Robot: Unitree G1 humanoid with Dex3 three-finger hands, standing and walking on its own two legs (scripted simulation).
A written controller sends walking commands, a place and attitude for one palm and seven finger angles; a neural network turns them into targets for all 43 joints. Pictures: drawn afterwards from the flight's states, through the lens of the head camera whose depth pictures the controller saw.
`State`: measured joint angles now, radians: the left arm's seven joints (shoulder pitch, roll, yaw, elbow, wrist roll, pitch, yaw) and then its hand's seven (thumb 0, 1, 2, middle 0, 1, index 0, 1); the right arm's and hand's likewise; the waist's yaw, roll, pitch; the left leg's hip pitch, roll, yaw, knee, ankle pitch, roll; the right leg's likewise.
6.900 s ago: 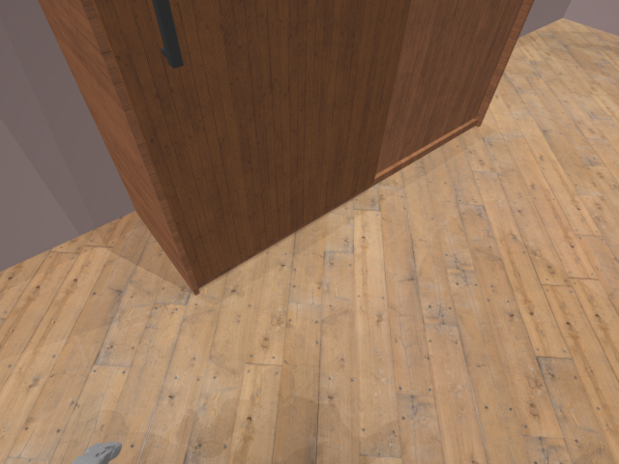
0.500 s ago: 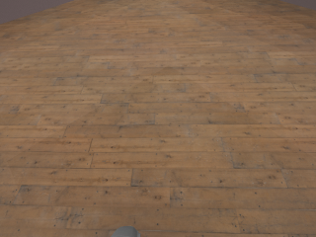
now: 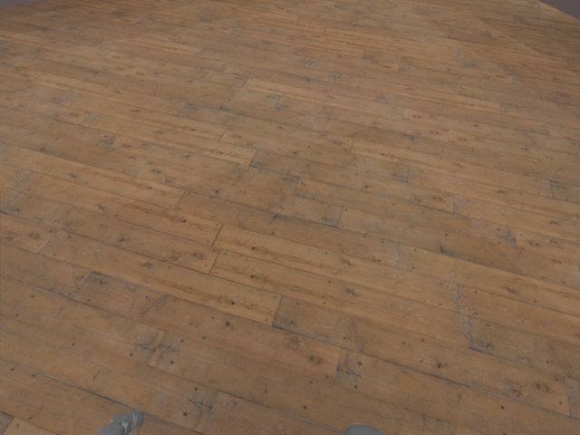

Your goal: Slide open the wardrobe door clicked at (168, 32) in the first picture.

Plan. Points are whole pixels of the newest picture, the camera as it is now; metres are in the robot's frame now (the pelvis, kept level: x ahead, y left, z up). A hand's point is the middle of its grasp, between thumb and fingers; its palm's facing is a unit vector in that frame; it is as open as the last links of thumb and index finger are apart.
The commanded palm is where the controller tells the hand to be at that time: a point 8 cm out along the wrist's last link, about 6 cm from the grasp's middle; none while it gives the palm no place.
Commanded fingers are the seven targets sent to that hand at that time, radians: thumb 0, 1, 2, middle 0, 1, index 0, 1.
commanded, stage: turn to face it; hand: left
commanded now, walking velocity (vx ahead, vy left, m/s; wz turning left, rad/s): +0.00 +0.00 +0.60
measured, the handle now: out of the picture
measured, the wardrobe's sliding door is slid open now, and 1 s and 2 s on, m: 0.00 0.00 0.00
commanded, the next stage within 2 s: none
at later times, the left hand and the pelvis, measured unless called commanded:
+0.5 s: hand out of the picture -0.01 +0.17 -0.15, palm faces +0.33 -0.90 -0.27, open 7.4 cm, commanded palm none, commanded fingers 0.00 0.90 0.90 -0.20 -0.30 -0.20 -0.30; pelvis +0.00 -0.04 +0.00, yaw +19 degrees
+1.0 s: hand out of the picture -0.02 +0.22 -0.15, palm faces +0.57 -0.77 -0.28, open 7.4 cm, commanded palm none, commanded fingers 0.00 0.90 0.90 -0.20 -0.30 -0.20 -0.30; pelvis +0.00 -0.02 +0.00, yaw +35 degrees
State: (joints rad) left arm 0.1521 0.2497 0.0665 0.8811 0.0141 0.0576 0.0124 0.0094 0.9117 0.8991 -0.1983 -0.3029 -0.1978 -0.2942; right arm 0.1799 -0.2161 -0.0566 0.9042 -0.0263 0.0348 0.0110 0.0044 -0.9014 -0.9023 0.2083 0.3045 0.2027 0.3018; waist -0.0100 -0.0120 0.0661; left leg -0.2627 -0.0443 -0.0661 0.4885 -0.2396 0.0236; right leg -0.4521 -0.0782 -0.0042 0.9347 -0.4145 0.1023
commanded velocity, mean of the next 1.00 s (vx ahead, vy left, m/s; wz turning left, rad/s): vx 0.00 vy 0.00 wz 0.60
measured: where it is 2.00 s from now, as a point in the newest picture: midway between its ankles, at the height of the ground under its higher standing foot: outside the picture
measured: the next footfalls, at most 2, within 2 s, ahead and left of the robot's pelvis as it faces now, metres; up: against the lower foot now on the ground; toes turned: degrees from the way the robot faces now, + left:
right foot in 0.12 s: +0.05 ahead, -0.13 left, +0.00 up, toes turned +2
left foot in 0.60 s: -0.01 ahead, +0.11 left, +0.00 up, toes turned +29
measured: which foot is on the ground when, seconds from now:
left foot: down 0.00-0.12, up 0.14-0.58, down 0.60-1.00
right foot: up 0.00-0.10, down 0.12-0.60, up 0.62-1.00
